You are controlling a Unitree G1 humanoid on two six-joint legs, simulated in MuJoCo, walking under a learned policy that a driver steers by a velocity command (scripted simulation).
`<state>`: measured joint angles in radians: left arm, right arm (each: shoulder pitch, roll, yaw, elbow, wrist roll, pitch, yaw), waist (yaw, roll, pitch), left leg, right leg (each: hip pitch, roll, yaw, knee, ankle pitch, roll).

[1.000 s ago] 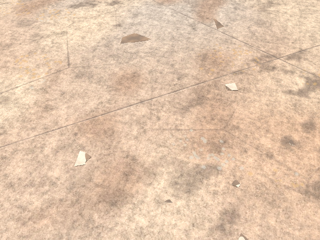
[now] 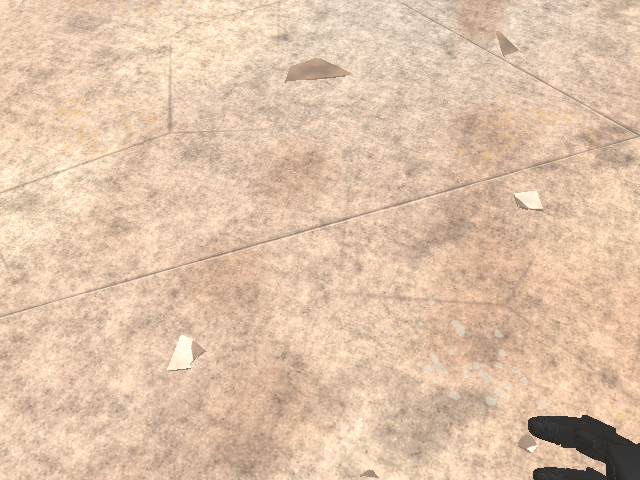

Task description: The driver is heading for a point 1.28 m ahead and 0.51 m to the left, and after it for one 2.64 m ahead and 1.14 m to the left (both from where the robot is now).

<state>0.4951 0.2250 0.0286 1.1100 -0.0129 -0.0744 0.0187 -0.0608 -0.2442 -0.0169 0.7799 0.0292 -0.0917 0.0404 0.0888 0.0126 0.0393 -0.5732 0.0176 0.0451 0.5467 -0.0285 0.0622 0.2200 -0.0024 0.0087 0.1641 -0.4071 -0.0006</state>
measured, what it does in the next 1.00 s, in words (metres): walks ahead, turning left: left foot, then right foot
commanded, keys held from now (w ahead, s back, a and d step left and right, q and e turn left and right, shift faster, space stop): w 0.34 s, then w+q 0.66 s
